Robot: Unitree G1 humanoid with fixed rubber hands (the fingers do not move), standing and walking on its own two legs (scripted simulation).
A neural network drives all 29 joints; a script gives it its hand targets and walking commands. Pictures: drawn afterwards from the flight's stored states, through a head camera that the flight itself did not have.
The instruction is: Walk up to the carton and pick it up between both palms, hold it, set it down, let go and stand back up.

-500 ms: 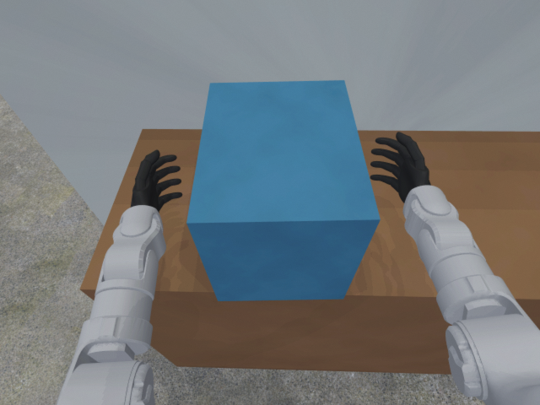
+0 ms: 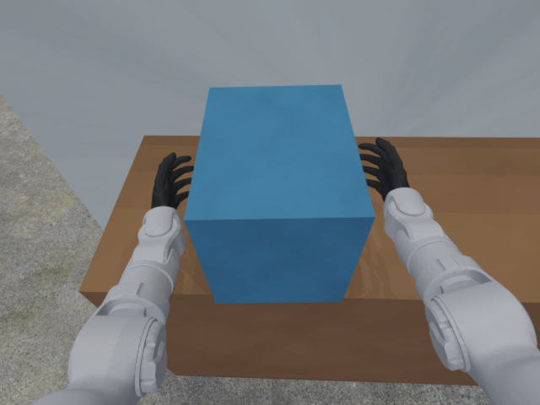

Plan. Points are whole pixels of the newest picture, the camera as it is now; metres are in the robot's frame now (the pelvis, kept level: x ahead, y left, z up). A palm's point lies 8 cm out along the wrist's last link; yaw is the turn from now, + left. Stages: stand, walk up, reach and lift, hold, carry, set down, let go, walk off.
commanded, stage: reach and lift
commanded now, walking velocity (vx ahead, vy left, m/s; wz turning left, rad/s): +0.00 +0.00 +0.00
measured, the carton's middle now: (277, 196) +0.43 +0.03 +0.05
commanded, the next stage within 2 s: none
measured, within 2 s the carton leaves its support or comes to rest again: leaves its support in 1.70 s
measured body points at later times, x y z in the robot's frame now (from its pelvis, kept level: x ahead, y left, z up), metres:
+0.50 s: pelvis +0.00 +0.00 +0.00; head +0.04 +0.01 +0.45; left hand +0.42 +0.18 +0.07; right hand +0.45 -0.13 +0.08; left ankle +0.00 +0.15 -0.74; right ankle +0.01 -0.11 -0.74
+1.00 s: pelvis +0.00 +0.00 +0.01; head +0.04 +0.02 +0.45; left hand +0.41 +0.18 +0.07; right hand +0.44 -0.13 +0.08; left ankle +0.00 +0.15 -0.74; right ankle +0.01 -0.11 -0.74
